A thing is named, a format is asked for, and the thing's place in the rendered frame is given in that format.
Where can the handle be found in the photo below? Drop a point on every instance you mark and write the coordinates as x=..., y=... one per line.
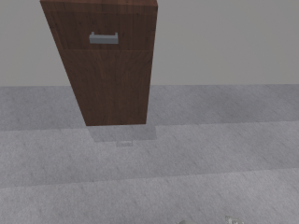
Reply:
x=104, y=39

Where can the cabinet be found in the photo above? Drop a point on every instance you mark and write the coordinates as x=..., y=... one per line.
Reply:
x=112, y=87

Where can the drawer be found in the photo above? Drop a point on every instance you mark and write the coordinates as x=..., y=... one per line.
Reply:
x=74, y=28

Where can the robot right hand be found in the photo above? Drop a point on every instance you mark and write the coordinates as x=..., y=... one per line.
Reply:
x=233, y=220

